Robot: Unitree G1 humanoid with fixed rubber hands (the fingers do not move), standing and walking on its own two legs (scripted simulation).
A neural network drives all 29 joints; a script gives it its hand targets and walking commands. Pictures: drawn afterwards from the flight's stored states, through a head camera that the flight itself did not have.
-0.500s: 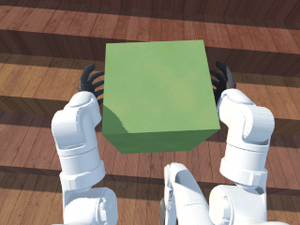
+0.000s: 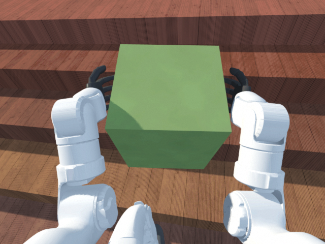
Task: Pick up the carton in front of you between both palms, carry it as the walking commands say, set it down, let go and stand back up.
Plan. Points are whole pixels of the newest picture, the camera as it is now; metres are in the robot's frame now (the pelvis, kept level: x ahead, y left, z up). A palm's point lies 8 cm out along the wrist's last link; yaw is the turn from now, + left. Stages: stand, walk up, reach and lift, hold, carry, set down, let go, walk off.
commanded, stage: carry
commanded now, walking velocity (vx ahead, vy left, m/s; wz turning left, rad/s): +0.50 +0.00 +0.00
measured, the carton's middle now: (167, 114) +0.38 -0.01 +0.12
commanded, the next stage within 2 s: none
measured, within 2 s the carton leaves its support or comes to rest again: neither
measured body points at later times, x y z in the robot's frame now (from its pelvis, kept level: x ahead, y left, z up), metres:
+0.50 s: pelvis +0.28 -0.05 +0.16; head +0.28 -0.01 +0.61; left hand +0.65 +0.11 +0.32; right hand +0.65 -0.19 +0.34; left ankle +0.17 +0.08 -0.60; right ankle +0.42 -0.18 -0.39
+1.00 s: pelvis +0.57 -0.06 +0.32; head +0.58 -0.11 +0.76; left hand +0.95 +0.07 +0.53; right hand +0.95 -0.23 +0.51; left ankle +0.77 +0.04 -0.21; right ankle +0.44 -0.17 -0.44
